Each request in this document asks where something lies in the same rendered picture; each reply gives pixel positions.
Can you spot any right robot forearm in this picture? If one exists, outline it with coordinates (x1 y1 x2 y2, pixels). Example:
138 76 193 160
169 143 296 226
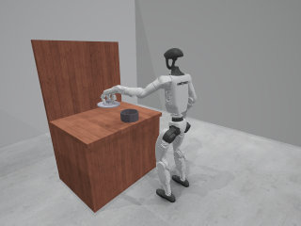
181 102 195 118

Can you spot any lid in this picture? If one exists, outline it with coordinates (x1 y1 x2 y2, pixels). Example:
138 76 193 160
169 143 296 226
97 101 120 108

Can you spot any right robot shin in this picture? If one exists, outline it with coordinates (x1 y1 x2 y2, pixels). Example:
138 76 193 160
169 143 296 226
173 148 186 181

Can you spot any left robot hand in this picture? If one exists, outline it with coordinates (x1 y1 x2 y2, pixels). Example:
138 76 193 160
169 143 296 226
100 88 117 104

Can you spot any table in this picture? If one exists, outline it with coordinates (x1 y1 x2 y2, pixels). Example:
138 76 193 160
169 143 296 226
31 40 162 213

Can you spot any robot right upper arm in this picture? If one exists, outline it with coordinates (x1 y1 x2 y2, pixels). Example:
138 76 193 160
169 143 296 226
185 73 197 104

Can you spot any left robot forearm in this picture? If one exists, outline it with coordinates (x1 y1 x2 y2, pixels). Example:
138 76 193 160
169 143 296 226
112 85 143 97

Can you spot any pot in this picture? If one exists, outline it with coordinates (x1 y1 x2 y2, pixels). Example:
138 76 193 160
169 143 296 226
120 108 139 123

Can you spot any robot left upper arm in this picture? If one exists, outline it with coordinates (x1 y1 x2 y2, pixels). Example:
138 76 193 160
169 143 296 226
136 75 172 99

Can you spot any robot left thigh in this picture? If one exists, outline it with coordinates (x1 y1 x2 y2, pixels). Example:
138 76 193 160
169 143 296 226
155 126 177 169

